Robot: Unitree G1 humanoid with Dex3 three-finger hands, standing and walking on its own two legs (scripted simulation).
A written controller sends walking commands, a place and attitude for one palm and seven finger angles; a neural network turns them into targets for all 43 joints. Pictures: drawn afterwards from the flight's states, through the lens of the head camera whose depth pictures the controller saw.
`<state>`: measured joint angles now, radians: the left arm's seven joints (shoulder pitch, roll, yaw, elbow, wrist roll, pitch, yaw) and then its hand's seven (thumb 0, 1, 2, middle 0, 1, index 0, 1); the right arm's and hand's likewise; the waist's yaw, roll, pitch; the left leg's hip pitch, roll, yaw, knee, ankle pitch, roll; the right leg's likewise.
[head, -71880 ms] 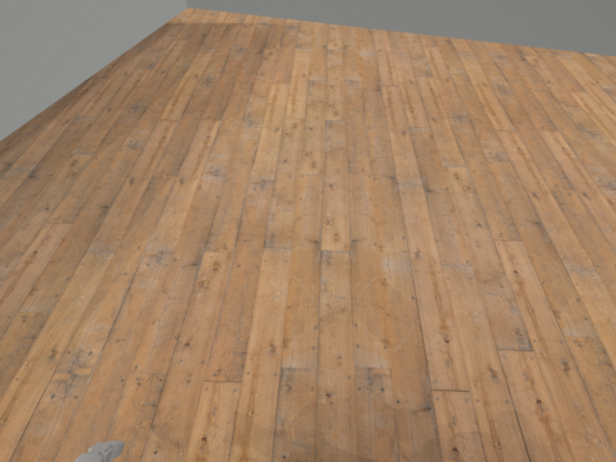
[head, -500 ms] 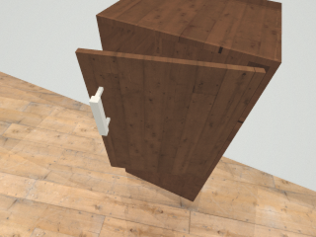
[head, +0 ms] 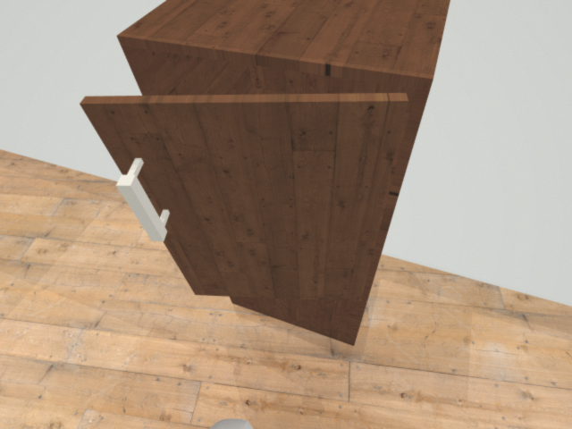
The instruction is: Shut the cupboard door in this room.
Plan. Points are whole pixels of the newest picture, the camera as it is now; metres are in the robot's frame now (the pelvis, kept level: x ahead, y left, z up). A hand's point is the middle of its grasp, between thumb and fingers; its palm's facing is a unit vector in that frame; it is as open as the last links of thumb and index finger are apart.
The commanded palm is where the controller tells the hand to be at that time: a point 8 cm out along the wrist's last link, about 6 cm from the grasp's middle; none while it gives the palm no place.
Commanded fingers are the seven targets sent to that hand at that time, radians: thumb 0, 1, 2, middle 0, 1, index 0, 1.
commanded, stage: come to a stop and stand still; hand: left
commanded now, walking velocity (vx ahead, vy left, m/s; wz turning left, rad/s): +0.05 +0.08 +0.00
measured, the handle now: (148, 201) +0.44 +0.27 +0.05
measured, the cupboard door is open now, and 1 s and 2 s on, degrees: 17 17 17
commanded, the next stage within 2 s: look again from close up in 1.30 s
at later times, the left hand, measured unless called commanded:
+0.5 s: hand out of the picture -0.06 +0.23 -0.19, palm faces +0.11 -0.98 -0.14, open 7.4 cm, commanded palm none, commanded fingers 0.00 0.90 0.90 -0.20 -0.30 -0.20 -0.30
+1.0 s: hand out of the picture -0.01 +0.25 -0.18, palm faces +0.04 -0.99 -0.17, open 7.3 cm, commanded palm none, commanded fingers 0.00 0.90 0.90 -0.20 -0.30 -0.20 -0.30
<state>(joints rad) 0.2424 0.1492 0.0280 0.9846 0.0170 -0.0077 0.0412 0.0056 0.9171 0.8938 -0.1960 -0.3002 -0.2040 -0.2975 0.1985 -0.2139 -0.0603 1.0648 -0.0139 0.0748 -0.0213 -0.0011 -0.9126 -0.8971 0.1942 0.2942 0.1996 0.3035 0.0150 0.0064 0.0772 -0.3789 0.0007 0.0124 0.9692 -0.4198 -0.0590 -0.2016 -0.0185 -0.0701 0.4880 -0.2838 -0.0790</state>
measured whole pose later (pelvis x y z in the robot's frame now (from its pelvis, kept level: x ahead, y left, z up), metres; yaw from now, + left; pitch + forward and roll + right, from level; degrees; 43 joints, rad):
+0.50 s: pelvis -0.03 +0.06 +0.00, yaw +2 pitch -1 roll +0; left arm 0.30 0.16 0.02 1.15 0.02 0.01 0.02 0.01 0.91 0.89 -0.19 -0.30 -0.20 -0.30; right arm 0.24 -0.14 0.00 1.12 -0.02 0.01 -0.03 0.00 -0.94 -0.90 0.20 0.29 0.20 0.30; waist 0.05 -0.05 0.02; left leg -0.16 -0.01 0.04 0.40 -0.24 0.02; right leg -0.20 -0.05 -0.09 0.40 -0.19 0.01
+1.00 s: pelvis +0.00 +0.09 +0.00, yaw +0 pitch +0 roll +0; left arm 0.25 0.14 0.01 1.15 0.01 0.00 0.04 0.01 0.92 0.89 -0.19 -0.30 -0.20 -0.30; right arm 0.30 -0.09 0.01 1.16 -0.01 -0.02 -0.05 0.00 -0.91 -0.90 0.20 0.29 0.20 0.30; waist 0.00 -0.03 0.05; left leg -0.11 -0.03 0.07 0.40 -0.28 0.04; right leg -0.17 -0.07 -0.05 0.42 -0.23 0.05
